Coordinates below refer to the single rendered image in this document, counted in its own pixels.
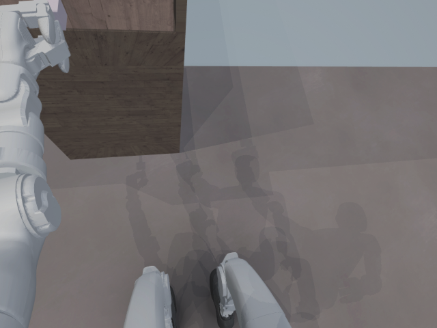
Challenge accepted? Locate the cabinet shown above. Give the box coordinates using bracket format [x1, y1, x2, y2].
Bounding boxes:
[27, 0, 187, 160]

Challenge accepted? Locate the robot left forearm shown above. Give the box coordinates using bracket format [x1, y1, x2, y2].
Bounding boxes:
[0, 63, 46, 181]

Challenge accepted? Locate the left robot upper arm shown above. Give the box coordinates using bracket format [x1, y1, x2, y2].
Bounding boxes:
[0, 174, 61, 328]

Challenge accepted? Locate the drawer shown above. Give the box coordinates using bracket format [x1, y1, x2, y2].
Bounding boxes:
[0, 0, 173, 31]

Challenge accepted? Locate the robot left hand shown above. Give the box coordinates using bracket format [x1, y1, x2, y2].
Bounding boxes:
[0, 0, 71, 80]

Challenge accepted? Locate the handle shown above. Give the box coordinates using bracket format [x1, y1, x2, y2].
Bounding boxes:
[47, 0, 67, 31]

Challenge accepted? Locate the robot right shin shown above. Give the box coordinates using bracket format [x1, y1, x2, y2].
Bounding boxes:
[218, 252, 238, 317]

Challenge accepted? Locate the robot right thigh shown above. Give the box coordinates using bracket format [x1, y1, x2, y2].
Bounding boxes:
[216, 258, 292, 328]

